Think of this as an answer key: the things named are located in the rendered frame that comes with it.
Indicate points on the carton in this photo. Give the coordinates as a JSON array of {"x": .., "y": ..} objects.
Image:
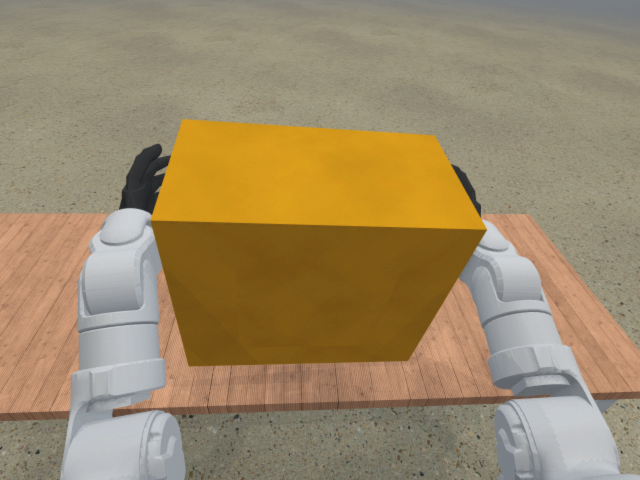
[{"x": 298, "y": 245}]

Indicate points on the robot right forearm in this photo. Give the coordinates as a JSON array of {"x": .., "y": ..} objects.
[{"x": 527, "y": 354}]

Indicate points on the right robot upper arm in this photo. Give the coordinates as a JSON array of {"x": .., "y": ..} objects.
[{"x": 554, "y": 438}]

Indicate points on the right robot hand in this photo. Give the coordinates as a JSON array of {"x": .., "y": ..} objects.
[{"x": 468, "y": 188}]

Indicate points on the left robot hand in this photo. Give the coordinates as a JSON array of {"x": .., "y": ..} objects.
[{"x": 141, "y": 184}]

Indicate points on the table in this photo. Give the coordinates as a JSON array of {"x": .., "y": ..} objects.
[{"x": 42, "y": 256}]

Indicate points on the robot left forearm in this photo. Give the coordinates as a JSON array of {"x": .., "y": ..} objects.
[{"x": 118, "y": 313}]

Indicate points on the left robot upper arm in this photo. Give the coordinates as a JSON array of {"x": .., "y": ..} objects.
[{"x": 141, "y": 446}]

